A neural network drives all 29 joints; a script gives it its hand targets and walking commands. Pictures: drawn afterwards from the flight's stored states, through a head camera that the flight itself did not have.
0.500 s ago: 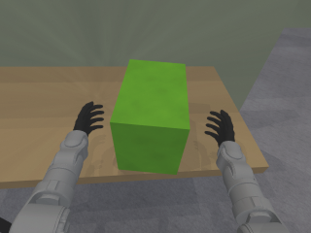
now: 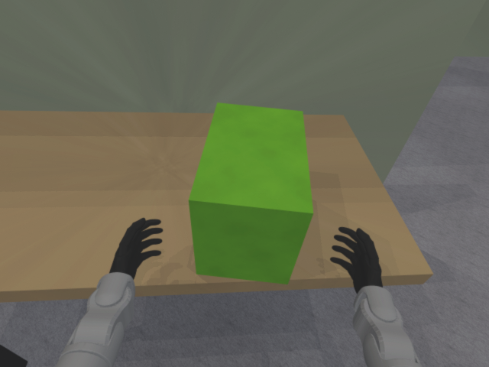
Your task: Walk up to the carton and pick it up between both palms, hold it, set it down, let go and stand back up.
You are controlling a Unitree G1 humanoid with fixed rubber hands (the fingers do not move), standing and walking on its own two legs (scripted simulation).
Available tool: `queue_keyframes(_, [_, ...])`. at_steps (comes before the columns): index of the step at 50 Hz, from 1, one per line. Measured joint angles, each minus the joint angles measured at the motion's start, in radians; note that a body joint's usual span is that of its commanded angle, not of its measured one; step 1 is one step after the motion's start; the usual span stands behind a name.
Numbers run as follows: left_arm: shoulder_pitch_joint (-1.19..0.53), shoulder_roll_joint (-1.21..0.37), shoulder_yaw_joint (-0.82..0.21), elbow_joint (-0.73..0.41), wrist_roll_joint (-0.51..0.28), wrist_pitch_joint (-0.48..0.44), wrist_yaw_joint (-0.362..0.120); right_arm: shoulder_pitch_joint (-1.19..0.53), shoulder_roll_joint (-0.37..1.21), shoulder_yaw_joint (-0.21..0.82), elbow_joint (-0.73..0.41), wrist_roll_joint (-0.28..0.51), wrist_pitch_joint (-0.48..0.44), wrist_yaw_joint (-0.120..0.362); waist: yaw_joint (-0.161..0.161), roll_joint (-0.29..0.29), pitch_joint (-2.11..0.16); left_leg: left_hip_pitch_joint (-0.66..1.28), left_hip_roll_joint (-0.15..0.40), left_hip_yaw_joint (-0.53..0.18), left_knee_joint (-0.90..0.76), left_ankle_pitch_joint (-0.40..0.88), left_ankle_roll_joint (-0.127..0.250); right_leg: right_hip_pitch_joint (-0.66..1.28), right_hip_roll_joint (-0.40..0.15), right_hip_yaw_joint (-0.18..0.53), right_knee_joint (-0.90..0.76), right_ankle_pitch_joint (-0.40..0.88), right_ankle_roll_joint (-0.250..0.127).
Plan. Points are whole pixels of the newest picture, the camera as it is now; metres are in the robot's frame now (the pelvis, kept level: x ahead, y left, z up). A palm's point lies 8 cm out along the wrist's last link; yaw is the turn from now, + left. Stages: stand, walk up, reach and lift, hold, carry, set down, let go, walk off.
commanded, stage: set down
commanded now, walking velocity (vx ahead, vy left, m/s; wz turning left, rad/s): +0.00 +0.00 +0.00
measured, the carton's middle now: (251, 190) +0.48 -0.01 +0.03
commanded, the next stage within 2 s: let go in 1.50 s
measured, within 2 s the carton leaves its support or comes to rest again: neither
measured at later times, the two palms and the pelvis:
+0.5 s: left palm (114, 321) +0.22 +0.21 -0.02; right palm (365, 329) +0.22 -0.20 -0.02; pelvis +0.01 +0.01 +0.00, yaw -1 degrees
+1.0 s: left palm (107, 343) +0.20 +0.22 -0.05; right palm (371, 356) +0.19 -0.21 -0.05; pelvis +0.03 +0.00 +0.00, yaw -2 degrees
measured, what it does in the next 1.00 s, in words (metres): stands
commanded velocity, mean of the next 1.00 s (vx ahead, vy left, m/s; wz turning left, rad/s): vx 0.00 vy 0.00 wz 0.00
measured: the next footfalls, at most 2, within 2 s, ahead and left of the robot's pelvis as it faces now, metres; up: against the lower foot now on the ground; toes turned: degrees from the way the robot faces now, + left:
none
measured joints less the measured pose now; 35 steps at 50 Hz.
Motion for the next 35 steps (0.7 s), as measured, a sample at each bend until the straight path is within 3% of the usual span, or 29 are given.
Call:
queue_keyframes(3, [0.034, 0.000, -0.020, -0.047, -0.013, -0.002, 0.024, 0.020, -0.017, -0.010, -0.026, 0.002, 0.009, 0.026, 0.013, 0.002, 0.002, 0.005, 0.000, 0.013, -0.003, -0.002, 0.003, -0.002, 0.000, 0.013, 0.003, -0.001, 0.003])
queue_keyframes(7, [0.071, -0.008, -0.025, -0.066, -0.005, -0.023, 0.023, 0.052, -0.034, -0.008, -0.042, 0.003, -0.004, 0.041, 0.021, 0.003, 0.000, 0.024, -0.002, 0.020, -0.021, 0.002, 0.007, 0.013, 0.001, 0.021, -0.011, 0.004, 0.006])
queue_keyframes(21, [0.292, -0.008, -0.070, -0.050, 0.016, -0.224, 0.026, 0.260, 0.009, 0.023, -0.025, -0.036, -0.151, 0.056, 0.014, 0.015, 0.022, 0.053, 0.002, 0.010, -0.002, -0.027, 0.006, 0.053, 0.004, 0.012, -0.012, -0.017, 0.008])
queue_keyframes(29, [0.321, 0.009, -0.083, -0.073, 0.004, -0.156, 0.033, 0.278, -0.010, 0.026, -0.015, -0.056, -0.148, 0.069, 0.024, 0.018, 0.045, 0.077, -0.001, 0.021, -0.003, -0.033, 0.008, 0.062, 0.001, 0.024, 0.012, -0.033, 0.010])
queue_keyframes(35, [0.325, 0.001, -0.052, -0.083, 0.036, -0.084, 0.011, 0.291, -0.021, 0.028, 0.010, -0.066, -0.137, 0.068, 0.034, 0.016, 0.042, 0.123, 0.000, 0.025, -0.036, -0.027, 0.005, 0.104, 0.004, 0.028, -0.012, -0.030, 0.009])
